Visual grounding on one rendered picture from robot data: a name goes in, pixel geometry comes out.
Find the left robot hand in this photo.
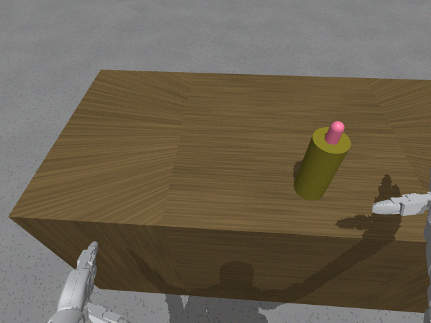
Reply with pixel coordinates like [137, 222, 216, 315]
[57, 241, 130, 323]

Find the right robot hand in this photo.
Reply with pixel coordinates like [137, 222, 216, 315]
[372, 168, 431, 216]

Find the bottle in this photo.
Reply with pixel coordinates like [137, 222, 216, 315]
[294, 121, 351, 201]

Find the left robot arm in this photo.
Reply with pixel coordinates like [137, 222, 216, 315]
[47, 309, 85, 323]

